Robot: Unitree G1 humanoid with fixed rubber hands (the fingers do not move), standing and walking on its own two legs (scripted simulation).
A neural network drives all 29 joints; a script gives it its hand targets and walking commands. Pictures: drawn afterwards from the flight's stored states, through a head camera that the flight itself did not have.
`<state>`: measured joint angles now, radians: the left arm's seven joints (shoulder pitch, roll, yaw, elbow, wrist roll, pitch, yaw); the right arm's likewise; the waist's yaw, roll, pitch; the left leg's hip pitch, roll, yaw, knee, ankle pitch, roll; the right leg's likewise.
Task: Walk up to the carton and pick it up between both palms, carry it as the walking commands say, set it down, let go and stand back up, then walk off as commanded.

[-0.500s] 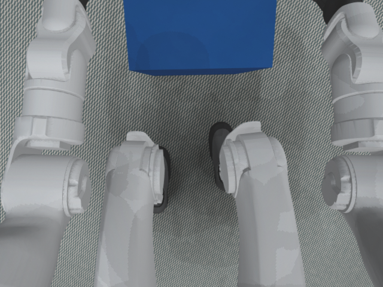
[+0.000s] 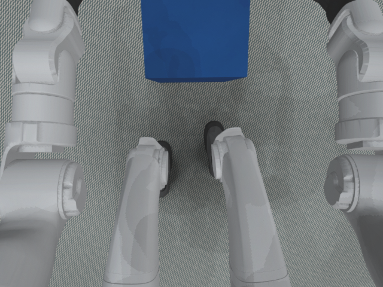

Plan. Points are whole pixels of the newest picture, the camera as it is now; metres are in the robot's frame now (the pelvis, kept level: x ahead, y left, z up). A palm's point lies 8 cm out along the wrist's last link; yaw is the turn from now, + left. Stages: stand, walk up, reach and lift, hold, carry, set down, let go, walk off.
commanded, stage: set down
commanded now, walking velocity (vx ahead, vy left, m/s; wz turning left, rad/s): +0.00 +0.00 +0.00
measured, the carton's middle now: (193, 29) +0.56 -0.04 -0.42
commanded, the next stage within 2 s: let go in 0.42 s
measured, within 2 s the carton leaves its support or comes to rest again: neither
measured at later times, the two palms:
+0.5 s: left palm out of the picture +0.54 +0.16 +0.00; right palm out of the picture +0.52 -0.23 +0.00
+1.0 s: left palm out of the picture +0.42 +0.20 +0.09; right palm out of the picture +0.39 -0.24 +0.09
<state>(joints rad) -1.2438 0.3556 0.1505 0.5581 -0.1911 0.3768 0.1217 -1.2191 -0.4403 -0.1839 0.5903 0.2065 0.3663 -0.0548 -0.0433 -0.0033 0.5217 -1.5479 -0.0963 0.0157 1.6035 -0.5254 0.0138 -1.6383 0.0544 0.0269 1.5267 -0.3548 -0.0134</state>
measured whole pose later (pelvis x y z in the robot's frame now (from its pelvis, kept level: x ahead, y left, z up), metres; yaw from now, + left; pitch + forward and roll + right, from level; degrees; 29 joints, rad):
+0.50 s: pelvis +0.04 +0.00 +0.11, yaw +0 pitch +38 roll +3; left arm -1.06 0.22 0.27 0.87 0.01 0.18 0.04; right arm -1.06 -0.30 -0.27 0.90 0.00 0.19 0.02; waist -0.02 -0.01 0.05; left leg -1.38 -0.09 0.00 1.06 -0.35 0.01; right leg -1.46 0.05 0.06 1.00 -0.20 -0.01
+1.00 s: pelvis +0.14 +0.00 +0.18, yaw -1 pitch +26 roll +1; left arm -0.17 0.16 0.12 0.54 0.03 0.04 -0.02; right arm -0.13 -0.19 -0.13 0.50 0.01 0.05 0.06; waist -0.03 0.00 -0.08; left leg -0.78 -0.07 -0.05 0.69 -0.35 0.03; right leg -0.88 0.05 0.05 0.67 -0.24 -0.02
